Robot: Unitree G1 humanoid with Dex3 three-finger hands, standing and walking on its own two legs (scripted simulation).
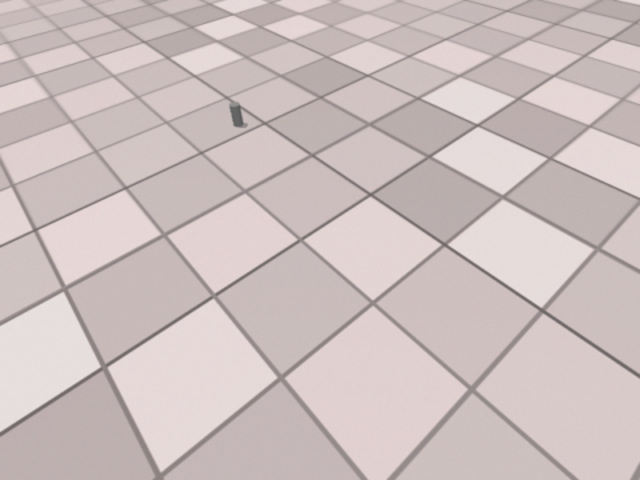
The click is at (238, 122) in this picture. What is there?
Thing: squat round
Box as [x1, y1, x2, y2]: [229, 102, 242, 126]
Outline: 232,102 229,105 233,123 235,126 242,125 242,119 238,102
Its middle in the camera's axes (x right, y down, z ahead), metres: -0.48 -0.73 +2.28
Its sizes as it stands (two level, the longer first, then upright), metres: 0.058 0.058 0.131
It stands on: the floor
